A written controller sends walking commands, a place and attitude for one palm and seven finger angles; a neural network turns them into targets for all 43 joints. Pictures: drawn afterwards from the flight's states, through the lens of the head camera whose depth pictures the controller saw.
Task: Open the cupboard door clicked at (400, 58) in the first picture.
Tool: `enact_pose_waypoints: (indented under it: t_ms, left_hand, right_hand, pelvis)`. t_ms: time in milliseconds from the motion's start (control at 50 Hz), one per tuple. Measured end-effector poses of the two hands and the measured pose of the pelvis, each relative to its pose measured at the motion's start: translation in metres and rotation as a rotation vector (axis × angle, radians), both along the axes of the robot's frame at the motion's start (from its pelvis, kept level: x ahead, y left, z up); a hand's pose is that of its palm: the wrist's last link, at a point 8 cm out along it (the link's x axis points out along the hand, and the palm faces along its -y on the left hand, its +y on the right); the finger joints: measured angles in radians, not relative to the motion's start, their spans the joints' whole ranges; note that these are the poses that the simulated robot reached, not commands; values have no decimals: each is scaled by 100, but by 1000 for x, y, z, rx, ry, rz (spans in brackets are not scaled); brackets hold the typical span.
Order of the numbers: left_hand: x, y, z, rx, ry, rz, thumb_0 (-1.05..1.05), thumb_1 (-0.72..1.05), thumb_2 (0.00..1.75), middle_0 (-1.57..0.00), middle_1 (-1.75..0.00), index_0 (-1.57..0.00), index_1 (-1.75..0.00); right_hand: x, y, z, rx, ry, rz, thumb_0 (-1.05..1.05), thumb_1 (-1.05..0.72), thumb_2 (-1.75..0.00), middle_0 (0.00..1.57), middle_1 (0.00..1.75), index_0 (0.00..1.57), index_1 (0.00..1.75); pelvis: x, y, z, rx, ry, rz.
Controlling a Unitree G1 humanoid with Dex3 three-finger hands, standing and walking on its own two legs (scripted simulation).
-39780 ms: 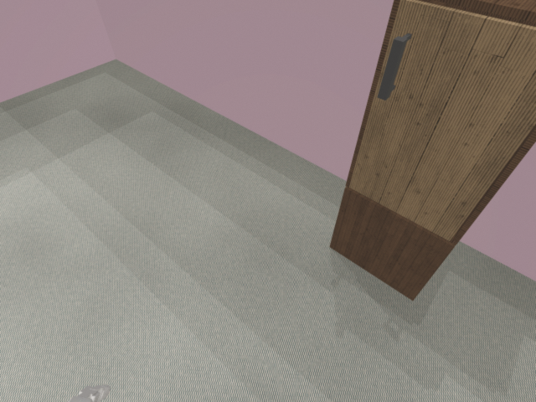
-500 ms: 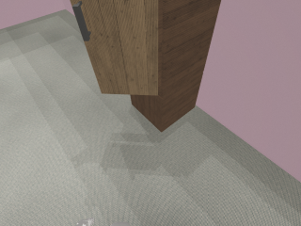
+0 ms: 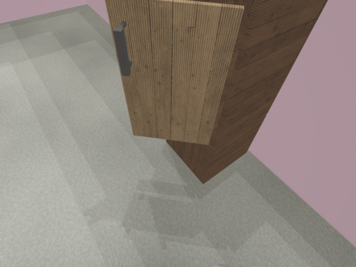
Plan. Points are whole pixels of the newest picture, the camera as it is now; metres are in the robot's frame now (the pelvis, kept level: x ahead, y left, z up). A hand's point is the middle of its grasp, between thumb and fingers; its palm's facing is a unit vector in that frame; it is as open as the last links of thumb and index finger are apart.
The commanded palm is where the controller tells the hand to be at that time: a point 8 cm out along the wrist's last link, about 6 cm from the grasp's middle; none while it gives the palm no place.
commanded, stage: take the last steps up to it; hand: left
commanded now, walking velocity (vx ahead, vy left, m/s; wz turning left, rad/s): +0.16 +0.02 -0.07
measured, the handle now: (124, 49) +0.65 +0.23 +0.12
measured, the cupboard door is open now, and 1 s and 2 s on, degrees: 46 46 46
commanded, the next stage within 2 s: come to a stop and stand still in 0.02 s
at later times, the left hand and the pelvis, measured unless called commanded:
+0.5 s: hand (116, 240) +0.20 +0.18 -0.18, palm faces -0.01 -0.98 -0.18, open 7.4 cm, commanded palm none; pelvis +0.09 +0.02 -0.01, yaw +1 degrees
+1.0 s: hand out of the picture +0.08 +0.20 -0.17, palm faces -0.02 -0.98 -0.21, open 7.4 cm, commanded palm none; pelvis +0.07 +0.01 +0.00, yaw -2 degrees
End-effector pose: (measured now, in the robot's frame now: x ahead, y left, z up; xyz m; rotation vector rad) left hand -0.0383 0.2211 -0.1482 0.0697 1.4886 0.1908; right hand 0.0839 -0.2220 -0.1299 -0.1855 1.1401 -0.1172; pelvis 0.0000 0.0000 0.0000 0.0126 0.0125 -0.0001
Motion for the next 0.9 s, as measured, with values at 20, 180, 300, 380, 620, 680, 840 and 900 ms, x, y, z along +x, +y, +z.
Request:
enact_pose_waypoints:
  t_ms: [20,180,300,380,620,680,840,900]
  left_hand:
    - [20,3,2,3,-32,-14,1,91,90,-19,-30,-19,-30]
    - [171,17,18,68,-260,-123,2,94,90,-19,-30,-19,-30]
    - [234,5,15,94,-323,-186,1,92,90,-19,-30,-19,-30]
    - [243,0,13,78,-311,-178,1,92,90,-20,-30,-20,-30]
    - [195,40,-9,12,-208,-89,1,91,90,-20,-30,-20,-30]
    - [173,50,-5,20,-165,-70,1,91,90,-20,-30,-20,-30]
    - [127,52,5,37,-47,-92,1,91,90,-19,-30,-19,-30]
    - [120,45,5,51,-53,-107,1,91,90,-19,-30,-19,-30]
  right_hand:
    - [-1,-3,1,-11,10,-20,-2,-94,-89,20,30,20,30]
    - [-33,-12,-10,-2,232,-90,-2,-94,-90,20,30,20,30]
    - [-35,-12,-30,37,352,-167,0,-92,-90,20,30,20,30]
    - [-18,-5,-24,37,357,-168,0,-91,-90,20,30,20,30]
    - [29,25,-4,-42,180,-102,0,-91,-90,20,30,20,30]
    - [36,28,3,-57,157,-85,0,-92,-90,20,30,20,30]
    - [34,21,5,-35,116,-105,0,-91,-89,20,30,20,30]
    - [21,13,-3,-15,134,-126,0,-91,-89,20,30,20,30]
  pelvis:
    - [6,2,2,1,0,-2]
    - [62,0,2,5,-14,-14]
    - [96,-9,-10,-8,-18,-3]
    - [98,-5,-5,-8,-15,4]
    - [87,33,-5,-33,-15,-6]
    - [85,37,1,-38,-2,-9]
    - [77,33,6,-40,12,-36]
    - [71,24,2,-21,11,-42]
